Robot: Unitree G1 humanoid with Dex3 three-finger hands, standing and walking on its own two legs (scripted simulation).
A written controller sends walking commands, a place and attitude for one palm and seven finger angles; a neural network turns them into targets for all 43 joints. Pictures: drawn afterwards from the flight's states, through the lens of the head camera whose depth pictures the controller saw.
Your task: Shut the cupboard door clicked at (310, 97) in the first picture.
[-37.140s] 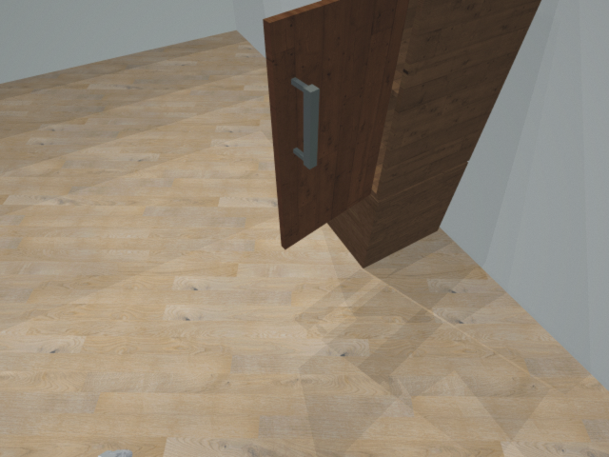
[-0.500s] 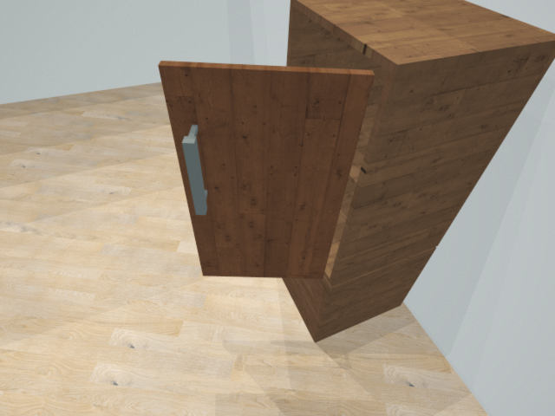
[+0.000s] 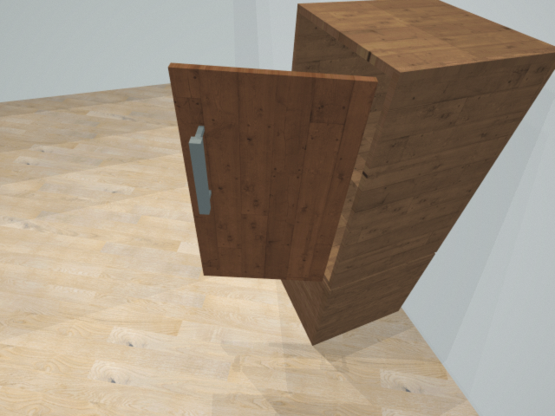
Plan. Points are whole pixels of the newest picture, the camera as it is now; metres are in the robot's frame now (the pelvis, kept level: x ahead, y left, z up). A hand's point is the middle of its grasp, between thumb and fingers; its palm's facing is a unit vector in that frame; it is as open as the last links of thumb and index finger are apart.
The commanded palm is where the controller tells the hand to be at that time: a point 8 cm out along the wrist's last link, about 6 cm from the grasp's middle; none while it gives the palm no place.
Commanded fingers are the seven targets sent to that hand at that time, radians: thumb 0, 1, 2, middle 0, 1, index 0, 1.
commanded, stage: shuffle to correct the standing spot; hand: left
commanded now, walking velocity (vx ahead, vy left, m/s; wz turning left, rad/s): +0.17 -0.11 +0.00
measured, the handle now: (202, 172) +0.53 +0.19 +0.06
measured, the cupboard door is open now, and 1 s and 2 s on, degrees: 66 66 66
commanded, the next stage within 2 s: come to a stop and stand still in 0.26 s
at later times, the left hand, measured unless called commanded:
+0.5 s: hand out of the picture +0.03 +0.12 -0.19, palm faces +0.09 -0.98 -0.15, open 7.4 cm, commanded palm none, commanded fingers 0.00 0.90 0.90 -0.20 -0.30 -0.20 -0.30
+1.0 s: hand out of the picture +0.10 +0.16 -0.17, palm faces +0.04 -0.96 -0.27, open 7.4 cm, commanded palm none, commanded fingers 0.00 0.90 0.90 -0.20 -0.30 -0.20 -0.30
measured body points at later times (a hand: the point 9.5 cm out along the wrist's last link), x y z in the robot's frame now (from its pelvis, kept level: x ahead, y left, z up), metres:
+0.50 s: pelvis +0.08 -0.04 -0.01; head +0.09 -0.02 +0.44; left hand +0.03 +0.17 -0.17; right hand +0.08 -0.26 -0.16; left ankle +0.07 +0.08 -0.73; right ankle -0.01 -0.15 -0.74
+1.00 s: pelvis +0.06 -0.04 -0.01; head +0.04 -0.05 +0.44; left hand +0.10 +0.21 -0.15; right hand +0.14 -0.27 -0.15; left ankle +0.09 +0.06 -0.74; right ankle +0.10 -0.16 -0.74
